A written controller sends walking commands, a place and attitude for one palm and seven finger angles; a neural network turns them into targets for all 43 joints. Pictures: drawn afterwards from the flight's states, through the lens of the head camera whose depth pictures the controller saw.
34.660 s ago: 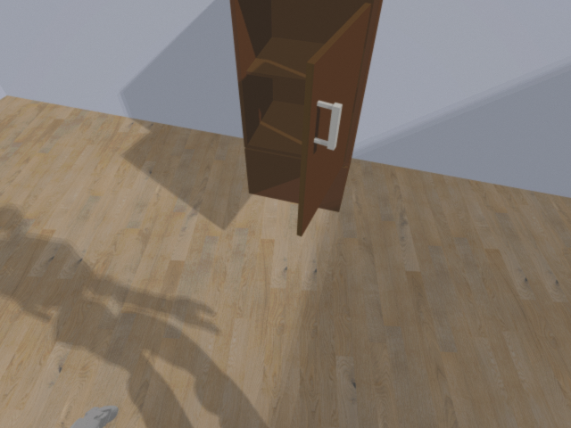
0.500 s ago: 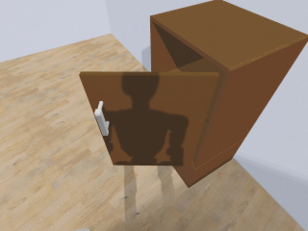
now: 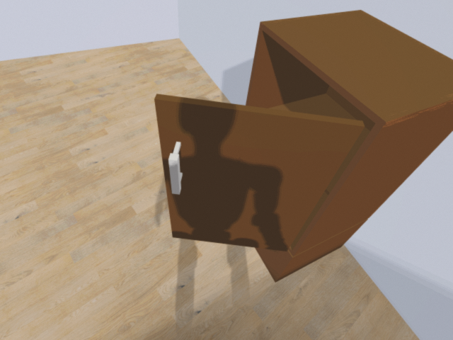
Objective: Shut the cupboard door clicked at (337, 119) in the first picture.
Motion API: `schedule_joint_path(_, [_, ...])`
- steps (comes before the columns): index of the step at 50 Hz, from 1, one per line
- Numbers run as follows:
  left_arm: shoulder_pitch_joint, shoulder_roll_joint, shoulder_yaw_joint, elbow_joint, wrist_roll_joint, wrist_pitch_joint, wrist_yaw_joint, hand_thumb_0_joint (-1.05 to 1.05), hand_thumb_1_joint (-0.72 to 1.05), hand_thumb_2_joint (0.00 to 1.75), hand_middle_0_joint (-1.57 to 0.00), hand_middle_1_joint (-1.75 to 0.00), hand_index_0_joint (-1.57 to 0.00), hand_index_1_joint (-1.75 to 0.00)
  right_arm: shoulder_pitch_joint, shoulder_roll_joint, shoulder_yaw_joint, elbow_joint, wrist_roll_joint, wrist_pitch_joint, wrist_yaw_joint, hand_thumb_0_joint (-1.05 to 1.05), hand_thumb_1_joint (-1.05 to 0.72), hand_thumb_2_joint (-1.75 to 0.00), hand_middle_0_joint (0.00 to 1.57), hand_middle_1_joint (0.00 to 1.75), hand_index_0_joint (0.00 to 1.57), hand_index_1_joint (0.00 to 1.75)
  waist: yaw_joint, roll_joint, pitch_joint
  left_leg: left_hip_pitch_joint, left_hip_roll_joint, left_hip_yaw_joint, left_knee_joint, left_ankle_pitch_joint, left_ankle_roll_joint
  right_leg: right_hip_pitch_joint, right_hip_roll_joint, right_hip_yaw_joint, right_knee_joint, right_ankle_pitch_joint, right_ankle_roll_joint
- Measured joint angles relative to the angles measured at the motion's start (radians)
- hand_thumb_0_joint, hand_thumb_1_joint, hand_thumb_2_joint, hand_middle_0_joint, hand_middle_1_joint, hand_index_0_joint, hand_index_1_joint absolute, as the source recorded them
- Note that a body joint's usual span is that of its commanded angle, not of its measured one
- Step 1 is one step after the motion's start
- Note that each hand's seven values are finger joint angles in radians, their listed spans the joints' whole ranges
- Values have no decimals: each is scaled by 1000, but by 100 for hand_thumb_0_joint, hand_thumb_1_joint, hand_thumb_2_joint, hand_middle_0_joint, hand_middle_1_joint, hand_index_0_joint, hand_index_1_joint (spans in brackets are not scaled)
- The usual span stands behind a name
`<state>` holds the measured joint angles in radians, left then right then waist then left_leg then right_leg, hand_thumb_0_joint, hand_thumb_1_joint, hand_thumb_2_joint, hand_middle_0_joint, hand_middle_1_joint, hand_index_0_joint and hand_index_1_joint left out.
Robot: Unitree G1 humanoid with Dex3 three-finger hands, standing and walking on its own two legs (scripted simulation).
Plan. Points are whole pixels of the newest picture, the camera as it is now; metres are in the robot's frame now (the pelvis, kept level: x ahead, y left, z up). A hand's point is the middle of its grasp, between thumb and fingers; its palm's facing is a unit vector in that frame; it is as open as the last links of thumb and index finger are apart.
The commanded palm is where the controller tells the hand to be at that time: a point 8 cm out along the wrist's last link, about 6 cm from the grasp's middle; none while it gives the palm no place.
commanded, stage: come to a stop and stand still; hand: left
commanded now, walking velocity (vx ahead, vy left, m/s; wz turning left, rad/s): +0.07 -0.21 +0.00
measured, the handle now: (177, 168) +0.47 +0.15 -0.03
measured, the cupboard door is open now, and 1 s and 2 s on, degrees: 58 58 58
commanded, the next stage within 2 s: look again from close up in 1.46 s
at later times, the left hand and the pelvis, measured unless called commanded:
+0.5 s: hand out of the picture +0.00 +0.14 -0.17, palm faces +0.01 -0.98 -0.20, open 7.3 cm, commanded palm none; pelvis -0.05 -0.04 +0.01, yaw +0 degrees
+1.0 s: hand out of the picture -0.05 +0.09 -0.17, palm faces +0.07 -0.99 -0.13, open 7.4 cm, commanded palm none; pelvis -0.03 -0.06 +0.01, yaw +0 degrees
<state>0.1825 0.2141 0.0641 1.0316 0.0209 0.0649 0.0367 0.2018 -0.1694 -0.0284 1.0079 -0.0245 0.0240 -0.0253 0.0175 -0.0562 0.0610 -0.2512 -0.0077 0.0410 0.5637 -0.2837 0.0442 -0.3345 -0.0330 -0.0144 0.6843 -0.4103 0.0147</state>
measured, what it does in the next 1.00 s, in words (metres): steps on the spot: right foot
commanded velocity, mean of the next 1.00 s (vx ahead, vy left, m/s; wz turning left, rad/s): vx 0.01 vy -0.03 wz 0.00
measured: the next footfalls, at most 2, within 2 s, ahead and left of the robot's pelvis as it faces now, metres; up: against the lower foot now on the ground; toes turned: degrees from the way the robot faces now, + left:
right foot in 0.44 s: -0.04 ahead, -0.16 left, +0.00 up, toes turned -1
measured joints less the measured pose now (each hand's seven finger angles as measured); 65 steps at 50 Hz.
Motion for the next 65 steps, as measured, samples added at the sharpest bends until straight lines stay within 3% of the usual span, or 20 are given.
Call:
schedule_joint_path(5, [43, 13, 5, 18, 0, 5, -17, 1, 91, 90, -20, -30, -20, -30, 10, 29, 21, 10, -5, -6, -20, 1, -91, -90, 21, 30, 20, 30, 6, 1, -20, 22, 1, 0, -110, 68, 13, -14, 39, 55, 177, 5, 6])
schedule_joint_path(10, [77, 11, 5, 34, 2, 10, -24, 1, 91, 90, -20, -30, -19, -30, 10, 27, 16, 14, -1, -16, -24, 1, -92, -90, 21, 30, 20, 30, -3, 10, -22, 14, 10, 10, -165, 111, 16, 12, 35, 59, 194, -2, 19])
schedule_joint_path(17, [56, -10, -5, 37, 1, 12, -28, 1, 91, 90, -19, -30, -19, -30, 44, 15, 1, 40, -4, -12, -19, 1, -91, -90, 21, 30, 20, 30, -38, 36, -11, -7, 33, 4, -173, 141, -1, 74, 20, 28, 59, -43, 9])
schedule_joint_path(22, [36, -25, -14, 20, -1, -18, -25, 1, 91, 90, -20, -30, -19, -30, 89, 11, -9, 80, 4, 4, -11, 1, -90, -90, 21, 30, 20, 30, -42, 25, -24, -40, 18, 3, -127, 137, -32, 184, 9, 17, -225, 83, -16])
schedule_joint_path(27, [51, -58, -30, 47, 0, -34, -11, 1, 93, 90, -20, -30, -20, -30, 122, 0, -10, 114, 3, 25, 2, 1, -90, -90, 20, 30, 20, 30, -51, 65, -45, -52, 31, -29, -59, 33, -49, 202, 30, -3, -242, 114, -23])
schedule_joint_path(30, [71, -66, -39, 61, -6, -47, -8, 1, 94, 90, -20, -30, -20, -30, 138, 2, -2, 125, 2, 13, 4, 1, -90, -90, 20, 30, 20, 30, -50, 80, -54, -22, 47, -41, -73, 95, -49, 209, 51, -11, -244, 111, -32])
schedule_joint_path(32, [74, -65, -42, 75, -10, -51, -6, 1, 94, 90, -20, -30, -20, -30, 137, 15, 4, 138, 4, 3, 0, 1, -90, -90, 20, 30, 19, 30, -53, 72, -47, -9, 48, -49, -87, 96, -68, 211, 53, -17, -233, 102, -35])
schedule_joint_path(39, [89, -80, -48, 96, -16, -53, -8, 1, 93, 90, -20, -30, -20, -30, 113, 52, 22, 150, 11, -11, -6, 1, -90, -90, 20, 30, 20, 30, -31, 44, -16, 15, 53, -47, -124, 102, -82, 228, 57, -15, -260, 114, -43])
schedule_joint_path(49, [123, -113, -52, 111, -12, -56, -7, 1, 91, 90, -20, -30, -20, -30, 69, 47, 20, 141, 12, -14, -17, 1, -91, -90, 20, 30, 20, 30, -14, 42, -14, 34, 51, -44, -131, 93, -81, 250, 55, -13, -275, 109, -42])
schedule_joint_path(65, [112, -89, -49, 101, -9, -62, -2, 1, 91, 90, -20, -30, -20, -30, 48, 29, 23, 131, 13, -20, -19, 1, -91, -90, 20, 30, 20, 30, -10, 33, -12, 59, 41, -34, -137, 76, -73, 277, 44, -5, -292, 100, -33])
